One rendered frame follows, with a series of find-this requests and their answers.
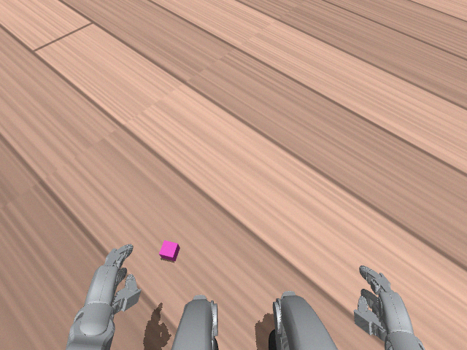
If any left robot hand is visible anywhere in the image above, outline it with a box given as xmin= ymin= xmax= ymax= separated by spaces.
xmin=84 ymin=244 xmax=141 ymax=314

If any right robot arm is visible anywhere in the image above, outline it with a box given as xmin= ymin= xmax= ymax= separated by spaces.
xmin=385 ymin=332 xmax=425 ymax=350

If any cube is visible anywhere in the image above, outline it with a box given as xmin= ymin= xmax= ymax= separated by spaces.
xmin=159 ymin=240 xmax=180 ymax=261

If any right robot hand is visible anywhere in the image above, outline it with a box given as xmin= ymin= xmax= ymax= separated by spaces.
xmin=354 ymin=265 xmax=414 ymax=341

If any left robot arm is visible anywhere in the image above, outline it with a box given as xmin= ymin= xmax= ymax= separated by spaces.
xmin=66 ymin=303 xmax=115 ymax=350

